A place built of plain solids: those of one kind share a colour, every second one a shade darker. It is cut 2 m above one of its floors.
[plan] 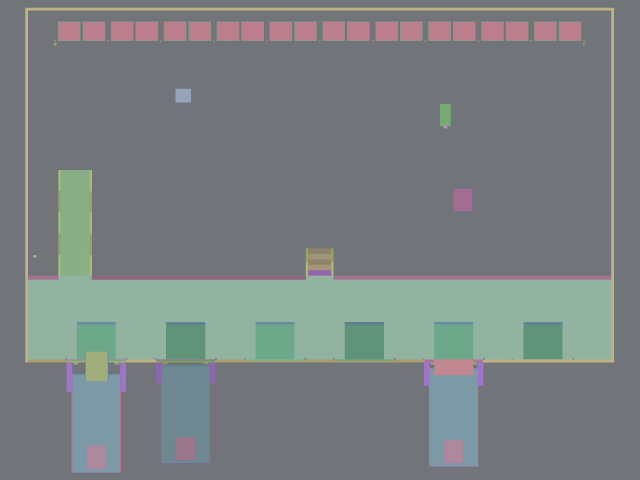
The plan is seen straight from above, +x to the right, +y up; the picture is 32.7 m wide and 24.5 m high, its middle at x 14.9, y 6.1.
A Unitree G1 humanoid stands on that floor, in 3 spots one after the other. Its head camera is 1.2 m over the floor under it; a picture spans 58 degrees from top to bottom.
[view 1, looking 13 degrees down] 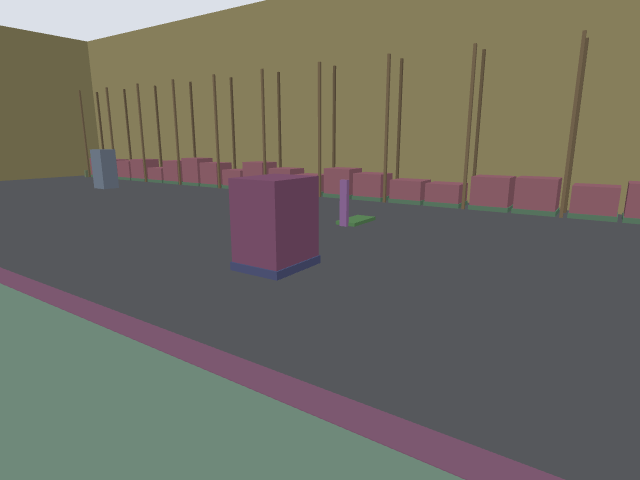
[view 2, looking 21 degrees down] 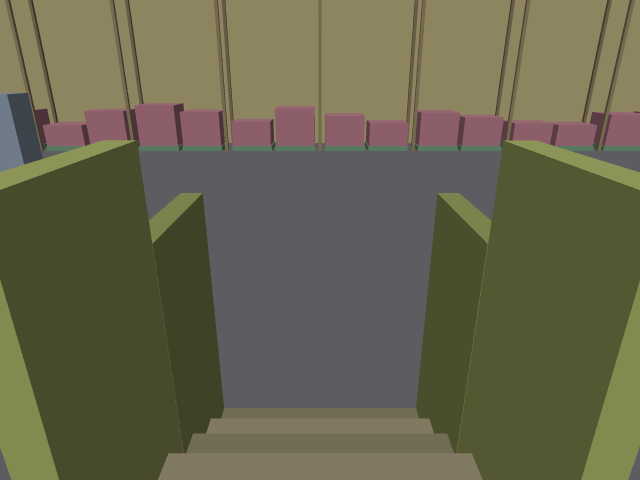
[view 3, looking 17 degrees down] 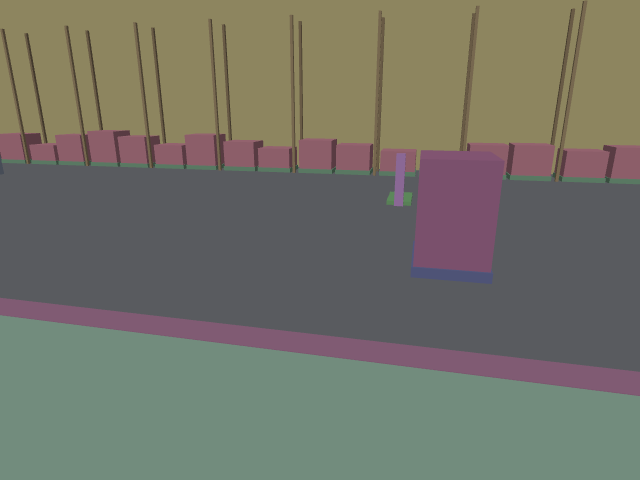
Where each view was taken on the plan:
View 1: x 26.77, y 2.67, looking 124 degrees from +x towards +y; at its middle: ground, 9.33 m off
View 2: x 14.88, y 3.55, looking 90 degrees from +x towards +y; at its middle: ground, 5.86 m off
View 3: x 21.72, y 2.20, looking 103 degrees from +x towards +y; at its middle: ground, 7.18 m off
